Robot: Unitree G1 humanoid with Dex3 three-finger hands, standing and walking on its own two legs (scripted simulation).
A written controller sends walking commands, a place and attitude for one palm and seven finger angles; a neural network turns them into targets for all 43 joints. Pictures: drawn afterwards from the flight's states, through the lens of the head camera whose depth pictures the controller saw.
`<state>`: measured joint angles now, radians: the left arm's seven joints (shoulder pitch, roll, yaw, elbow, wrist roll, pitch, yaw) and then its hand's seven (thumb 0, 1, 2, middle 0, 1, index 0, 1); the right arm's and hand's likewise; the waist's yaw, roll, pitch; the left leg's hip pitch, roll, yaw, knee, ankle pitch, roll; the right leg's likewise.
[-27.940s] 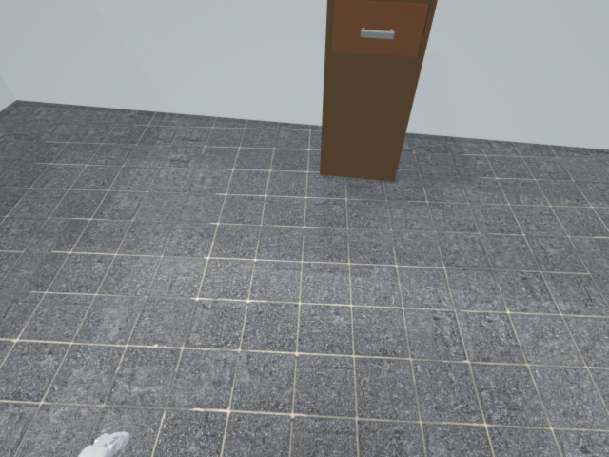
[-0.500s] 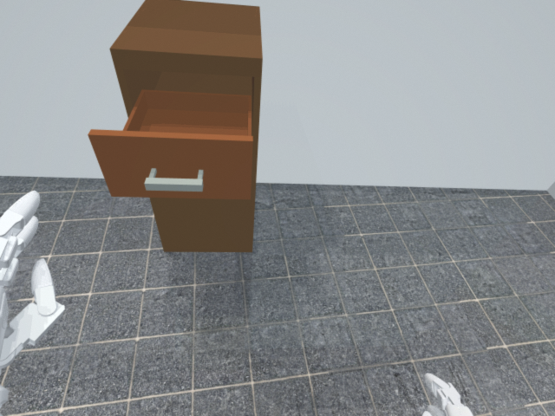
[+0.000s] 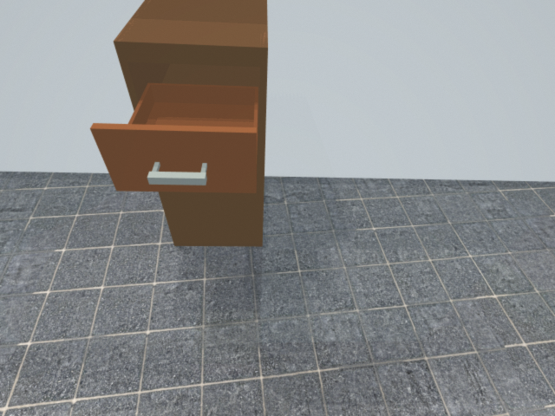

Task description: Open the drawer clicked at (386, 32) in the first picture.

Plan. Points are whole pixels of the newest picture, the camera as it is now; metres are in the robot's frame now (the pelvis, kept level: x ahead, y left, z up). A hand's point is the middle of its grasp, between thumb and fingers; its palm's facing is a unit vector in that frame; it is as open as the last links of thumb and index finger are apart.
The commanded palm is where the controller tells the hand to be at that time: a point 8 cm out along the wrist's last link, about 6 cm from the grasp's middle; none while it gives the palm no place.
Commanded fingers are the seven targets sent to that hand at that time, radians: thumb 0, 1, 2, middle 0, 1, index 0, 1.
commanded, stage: let the arm hang, fingers relaxed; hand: left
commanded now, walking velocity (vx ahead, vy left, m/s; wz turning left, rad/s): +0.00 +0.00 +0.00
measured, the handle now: (179, 172) +0.60 +0.23 -0.03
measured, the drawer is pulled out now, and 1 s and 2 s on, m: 0.30 0.30 0.30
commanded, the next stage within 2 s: look to check the result in 0.84 s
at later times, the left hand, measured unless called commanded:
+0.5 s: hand out of the picture +0.01 +0.18 -0.15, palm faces +0.00 -0.97 -0.24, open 7.4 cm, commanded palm none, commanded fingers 0.00 0.90 0.90 -0.20 -0.30 -0.20 -0.30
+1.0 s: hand out of the picture +0.00 +0.17 -0.15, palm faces +0.00 -0.97 -0.23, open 7.4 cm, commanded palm none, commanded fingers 0.00 0.90 0.90 -0.20 -0.30 -0.20 -0.30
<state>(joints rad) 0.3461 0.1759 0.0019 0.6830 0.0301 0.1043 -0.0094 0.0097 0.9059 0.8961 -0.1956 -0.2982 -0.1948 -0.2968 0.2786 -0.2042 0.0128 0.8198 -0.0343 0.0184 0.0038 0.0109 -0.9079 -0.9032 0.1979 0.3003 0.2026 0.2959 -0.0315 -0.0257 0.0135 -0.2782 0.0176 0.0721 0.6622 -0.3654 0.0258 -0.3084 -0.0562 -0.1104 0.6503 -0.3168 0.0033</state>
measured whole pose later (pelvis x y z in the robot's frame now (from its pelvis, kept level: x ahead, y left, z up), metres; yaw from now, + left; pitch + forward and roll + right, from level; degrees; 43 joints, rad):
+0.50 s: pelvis -0.01 -0.01 +0.02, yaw -1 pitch -3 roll +0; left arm 0.24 0.18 -0.01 1.11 0.01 0.01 0.02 0.00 0.91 0.90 -0.20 -0.30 -0.20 -0.30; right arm 0.27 -0.16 0.00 1.09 -0.01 0.02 -0.02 0.01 -0.92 -0.90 0.20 0.30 0.20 0.30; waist 0.00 0.03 0.07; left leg -0.13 0.01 0.08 0.39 -0.21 0.02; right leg -0.17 -0.04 -0.11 0.39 -0.17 -0.01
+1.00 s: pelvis -0.02 -0.01 +0.02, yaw -1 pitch -3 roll +0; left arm 0.23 0.18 0.01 1.15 0.01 0.00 0.02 0.00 0.91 0.90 -0.20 -0.30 -0.20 -0.30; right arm 0.29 -0.16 -0.01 1.13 -0.01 0.01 -0.03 0.01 -0.91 -0.90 0.20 0.30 0.20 0.30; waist -0.01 0.02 0.08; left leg -0.14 0.02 0.09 0.37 -0.19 0.00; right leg -0.18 -0.03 -0.10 0.37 -0.15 -0.02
